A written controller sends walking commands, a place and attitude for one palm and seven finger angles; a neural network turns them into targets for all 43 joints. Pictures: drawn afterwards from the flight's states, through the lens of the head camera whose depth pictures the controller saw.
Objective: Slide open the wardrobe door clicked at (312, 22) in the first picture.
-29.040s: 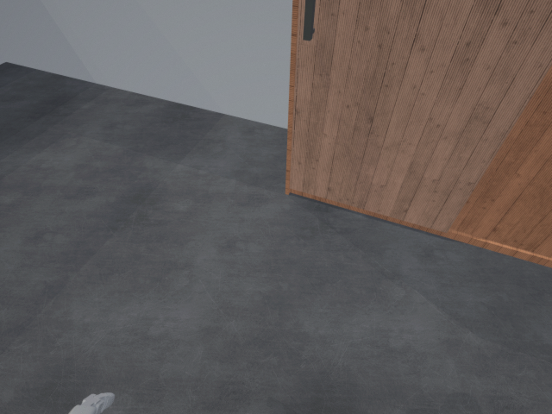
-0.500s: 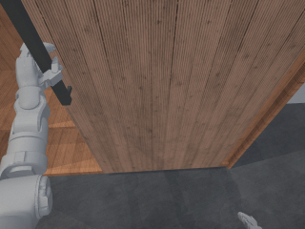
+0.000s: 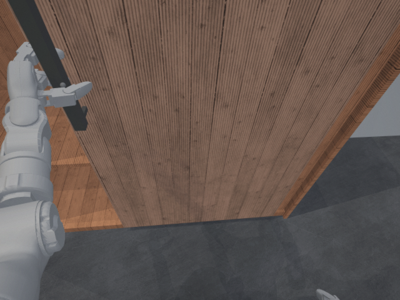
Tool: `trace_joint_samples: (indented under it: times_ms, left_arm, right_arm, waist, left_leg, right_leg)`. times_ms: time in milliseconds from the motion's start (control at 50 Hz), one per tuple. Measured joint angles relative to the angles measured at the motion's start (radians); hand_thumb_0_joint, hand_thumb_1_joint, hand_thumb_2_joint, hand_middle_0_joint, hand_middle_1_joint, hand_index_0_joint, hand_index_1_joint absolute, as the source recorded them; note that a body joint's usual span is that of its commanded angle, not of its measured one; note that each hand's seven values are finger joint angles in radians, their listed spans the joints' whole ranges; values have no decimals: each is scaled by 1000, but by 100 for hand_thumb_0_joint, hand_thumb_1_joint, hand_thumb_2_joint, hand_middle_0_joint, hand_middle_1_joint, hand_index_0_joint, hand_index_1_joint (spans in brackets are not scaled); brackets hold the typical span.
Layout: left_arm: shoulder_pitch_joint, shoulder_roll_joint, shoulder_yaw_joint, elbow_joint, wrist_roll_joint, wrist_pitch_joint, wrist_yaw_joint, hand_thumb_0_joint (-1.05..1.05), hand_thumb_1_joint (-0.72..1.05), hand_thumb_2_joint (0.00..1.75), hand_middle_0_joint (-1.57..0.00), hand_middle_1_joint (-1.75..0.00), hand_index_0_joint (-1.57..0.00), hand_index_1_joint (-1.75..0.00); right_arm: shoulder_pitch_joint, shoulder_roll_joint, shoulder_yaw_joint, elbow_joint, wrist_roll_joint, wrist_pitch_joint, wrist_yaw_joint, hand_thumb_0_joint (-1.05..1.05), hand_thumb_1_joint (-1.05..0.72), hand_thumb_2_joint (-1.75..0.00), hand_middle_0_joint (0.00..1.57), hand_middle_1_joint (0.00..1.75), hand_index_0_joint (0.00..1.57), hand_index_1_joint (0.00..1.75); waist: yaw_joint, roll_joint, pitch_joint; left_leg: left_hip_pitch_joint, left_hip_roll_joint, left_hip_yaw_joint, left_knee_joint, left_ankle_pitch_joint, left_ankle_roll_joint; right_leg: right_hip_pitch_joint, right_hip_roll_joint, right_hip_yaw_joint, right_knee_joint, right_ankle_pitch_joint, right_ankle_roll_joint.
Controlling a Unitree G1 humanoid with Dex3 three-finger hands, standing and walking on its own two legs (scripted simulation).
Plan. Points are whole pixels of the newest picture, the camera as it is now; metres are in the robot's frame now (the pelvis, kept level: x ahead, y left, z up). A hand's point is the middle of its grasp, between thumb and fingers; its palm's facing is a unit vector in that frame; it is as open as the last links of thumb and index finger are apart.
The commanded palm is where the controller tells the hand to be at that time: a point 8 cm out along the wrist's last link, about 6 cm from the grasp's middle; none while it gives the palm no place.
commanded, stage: loosen the grip on the handle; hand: left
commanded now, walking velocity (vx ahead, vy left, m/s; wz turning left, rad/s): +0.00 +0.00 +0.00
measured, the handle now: (55, 56) +0.51 +0.29 +0.22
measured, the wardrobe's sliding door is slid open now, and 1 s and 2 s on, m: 0.67 0.67 0.67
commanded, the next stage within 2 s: slip the hand off the handle in 0.32 s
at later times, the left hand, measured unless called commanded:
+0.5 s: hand (62, 80) +0.48 +0.27 +0.19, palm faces +0.35 -0.92 -0.18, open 14.3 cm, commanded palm +0.44 +0.32 +0.19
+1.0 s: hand (18, 83) +0.46 +0.35 +0.19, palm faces +0.41 -0.89 -0.19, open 14.6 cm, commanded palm +0.42 +0.38 +0.19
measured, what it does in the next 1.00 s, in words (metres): stands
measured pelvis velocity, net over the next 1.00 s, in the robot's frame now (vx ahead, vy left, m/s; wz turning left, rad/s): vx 0.05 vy -0.01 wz -0.01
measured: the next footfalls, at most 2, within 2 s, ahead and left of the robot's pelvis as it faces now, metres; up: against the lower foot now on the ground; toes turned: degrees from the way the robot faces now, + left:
none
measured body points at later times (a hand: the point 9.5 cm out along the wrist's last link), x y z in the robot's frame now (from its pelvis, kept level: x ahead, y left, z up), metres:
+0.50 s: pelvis +0.02 +0.00 +0.00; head +0.05 +0.01 +0.45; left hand +0.45 +0.32 +0.20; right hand +0.07 -0.27 -0.11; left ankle +0.08 +0.11 -0.73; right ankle +0.00 -0.12 -0.73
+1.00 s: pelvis +0.05 -0.01 +0.00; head +0.08 +0.00 +0.45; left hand +0.43 +0.39 +0.20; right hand +0.12 -0.28 -0.11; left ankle +0.08 +0.11 -0.73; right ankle +0.00 -0.12 -0.73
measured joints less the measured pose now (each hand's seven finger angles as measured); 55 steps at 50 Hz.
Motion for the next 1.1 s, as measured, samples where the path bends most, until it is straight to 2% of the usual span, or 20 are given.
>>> trace_joint_samples:
  times_ms: [60,140,200,280,420,640,800,920,1020,1100]
  left_arm:
    - [-42,10,-16,46,-20,-18,10,-1,-10,43,-41,-137,-36,-134]
    - [-69,16,-30,82,-16,-40,38,-1,-33,32,-39,-133,-35,-132]
    - [-44,45,16,72,-5,-51,41,-1,-43,27,-37,-130,-34,-129]
    - [0,59,8,42,-23,-55,34,-1,-50,23,-34,-126,-31,-124]
    - [86,21,10,-59,-74,-24,-5,-1,-54,21,-34,-124,-29,-119]
    - [131,20,55,-141,-76,35,-61,-1,-55,20,-42,-125,-37,-122]
    - [175,86,116,-142,-69,72,-67,-1,-55,20,-33,-119,-31,-118]
    - [161,146,128,-110,-91,45,-148,-1,-55,20,-28,-116,-27,-116]
    - [124,195,139,-34,-104,33,-215,-1,-55,20,-26,-115,-26,-115]
    - [170,194,153,-80,-115,17,-232,-1,-55,20,-25,-115,-26,-115]
  right_arm:
    - [22,3,12,21,10,-5,-13,0,-90,-90,20,30,20,30]
    - [54,2,19,42,6,-24,-20,0,-90,-90,20,30,20,30]
    - [67,-2,26,48,1,-27,-24,1,-90,-90,20,30,20,30]
    - [98,3,23,54,4,-35,-31,1,-90,-90,20,30,20,30]
    - [100,10,28,56,15,-34,-46,1,-90,-90,20,30,20,30]
    - [6,13,34,-15,15,-17,-55,1,-90,-90,20,30,20,30]
    - [6,10,36,-45,22,6,-60,0,-90,-90,20,30,20,30]
    - [35,2,35,-19,29,23,-72,0,-90,-90,20,30,20,30]
    - [54,-7,34,-3,33,32,-81,0,-90,-90,20,30,20,30]
    - [75,-13,22,-14,30,39,-76,0,-90,-90,20,30,20,30]
  waist:
    - [-10,-11,5]
    - [-18,-11,2]
    - [-27,-4,-4]
    - [-25,7,-13]
    - [0,16,-26]
    - [18,14,-36]
    - [27,13,-44]
    - [39,9,-38]
    - [31,11,-38]
    - [27,20,-44]
  left_leg:
    - [-24,-6,-12,13,-1,4]
    - [-60,-18,-33,37,-13,6]
    - [-69,-19,-35,44,-8,7]
    - [-55,-16,-28,50,-27,4]
    - [-8,-16,-28,41,-50,5]
    - [12,-19,-30,33,-68,0]
    - [15,-16,-39,39,-84,-7]
    - [0,-15,-57,51,-92,-12]
    - [-22,-14,-64,62,-96,-11]
    - [-30,-12,-52,63,-99,-8]
  right_leg:
    - [-25,-1,-4,18,0,0]
    - [-61,2,2,37,1,-1]
    - [-76,12,21,44,2,0]
    - [-62,17,33,37,-5,2]
    - [-3,18,35,2,-16,5]
    - [21,15,33,-12,-33,3]
    - [29,20,24,-12,-48,-4]
    - [29,23,7,-16,-54,-8]
    - [12,25,1,-14,-55,-8]
    - [0,25,13,-15,-52,-6]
